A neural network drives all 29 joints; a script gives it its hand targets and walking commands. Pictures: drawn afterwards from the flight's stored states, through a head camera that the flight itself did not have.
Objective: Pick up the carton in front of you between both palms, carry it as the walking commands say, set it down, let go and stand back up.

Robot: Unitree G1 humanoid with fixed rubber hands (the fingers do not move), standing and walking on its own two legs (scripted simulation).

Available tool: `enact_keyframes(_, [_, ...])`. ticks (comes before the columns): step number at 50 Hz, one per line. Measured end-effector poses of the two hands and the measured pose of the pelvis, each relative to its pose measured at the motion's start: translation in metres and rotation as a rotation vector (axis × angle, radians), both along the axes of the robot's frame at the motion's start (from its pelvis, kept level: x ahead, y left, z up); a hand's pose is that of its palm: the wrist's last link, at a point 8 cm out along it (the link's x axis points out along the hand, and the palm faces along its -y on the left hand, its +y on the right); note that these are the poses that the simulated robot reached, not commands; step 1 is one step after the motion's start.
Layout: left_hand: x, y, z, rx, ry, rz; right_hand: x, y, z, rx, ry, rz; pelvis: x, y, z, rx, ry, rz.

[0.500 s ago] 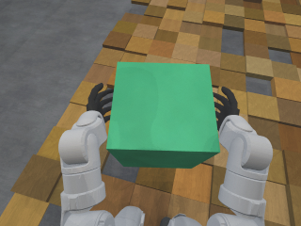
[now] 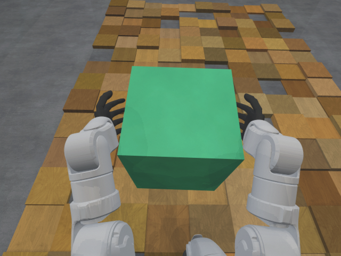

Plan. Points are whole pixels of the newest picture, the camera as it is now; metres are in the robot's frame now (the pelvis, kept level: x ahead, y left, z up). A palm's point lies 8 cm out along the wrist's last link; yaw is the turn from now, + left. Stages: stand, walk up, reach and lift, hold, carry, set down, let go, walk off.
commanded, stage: carry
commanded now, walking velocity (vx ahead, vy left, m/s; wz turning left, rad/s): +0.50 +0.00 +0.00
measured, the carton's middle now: (178, 136) +0.37 -0.04 +0.06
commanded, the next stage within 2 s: none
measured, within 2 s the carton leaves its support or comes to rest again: neither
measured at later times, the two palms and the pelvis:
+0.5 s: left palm (106, 42) +0.70 +0.14 +0.13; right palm (202, 40) +0.70 -0.16 +0.12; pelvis +0.36 -0.02 +0.00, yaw -1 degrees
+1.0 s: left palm (123, 26) +0.85 +0.09 +0.10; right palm (204, 23) +0.85 -0.21 +0.10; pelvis +0.53 -0.05 +0.00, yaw -2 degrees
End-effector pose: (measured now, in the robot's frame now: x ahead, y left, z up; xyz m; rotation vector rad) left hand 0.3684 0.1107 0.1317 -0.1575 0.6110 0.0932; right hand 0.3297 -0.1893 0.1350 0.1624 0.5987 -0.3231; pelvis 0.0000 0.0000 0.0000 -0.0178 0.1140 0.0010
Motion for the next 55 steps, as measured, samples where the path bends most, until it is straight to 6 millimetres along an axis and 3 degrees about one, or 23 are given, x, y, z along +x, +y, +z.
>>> enact_keyframes(5, [0.064, -0.007, -0.023, 0.016, 0.028, 0.039, 0.081, -0.007, -0.024, 0.025, 0.03, 0.05, 0.078, -0.018, -0.004, 0.018, -0.026, 0.001])
enact_keyframes(10, [0.109, 0.013, -0.034, 0.055, 0.054, 0.126, 0.165, 0.013, -0.039, 0.041, 0.053, 0.176, 0.149, -0.033, 0.002, 0.026, -0.022, 0.004])
enact_keyframes(15, [0.161, 0.033, -0.03, 0.055, 0.056, 0.201, 0.236, 0.035, -0.038, 0.054, 0.051, 0.236, 0.217, -0.041, 0.015, 0.058, -0.003, 0.009])
enact_keyframes(20, [0.239, 0.038, -0.016, 0.063, -0.013, 0.181, 0.305, 0.037, -0.03, 0.026, -0.017, 0.21, 0.289, -0.034, 0.012, 0.059, -0.006, 0.001])
enact_keyframes(26, [0.347, 0.019, -0.004, 0.042, -0.1, 0.037, 0.375, 0.019, -0.008, -0.029, -0.096, 0.125, 0.371, -0.021, 0.002, 0.04, -0.042, -0.025])
enact_keyframes(31, [0.408, -0.017, 0.0, 0.024, -0.052, -0.062, 0.406, -0.014, -0.001, -0.036, -0.043, 0.025, 0.413, -0.018, 0.015, 0.013, -0.019, -0.055])
enact_keyframes(37, [0.447, -0.038, -0.005, 0.033, -0.017, -0.052, 0.445, -0.037, -0.006, 0.003, -0.009, -0.002, 0.461, -0.031, 0.013, 0.025, -0.015, -0.061])
enact_keyframes(43, [0.468, -0.037, -0.022, 0.075, 0.041, -0.003, 0.488, -0.037, -0.026, 0.018, 0.045, 0.078, 0.504, -0.046, 0.005, 0.004, -0.028, -0.051])
enact_keyframes(49, [0.482, -0.021, -0.032, 0.07, 0.046, 0.05, 0.52, -0.021, -0.032, 0.009, 0.048, 0.134, 0.527, -0.053, 0.003, 0.014, -0.025, -0.035])
enact_keyframes(55, [0.494, -0.013, -0.026, 0.057, -0.004, 0.066, 0.534, -0.013, -0.027, -0.011, -0.002, 0.155, 0.54, -0.056, -0.001, 0.019, -0.026, -0.014])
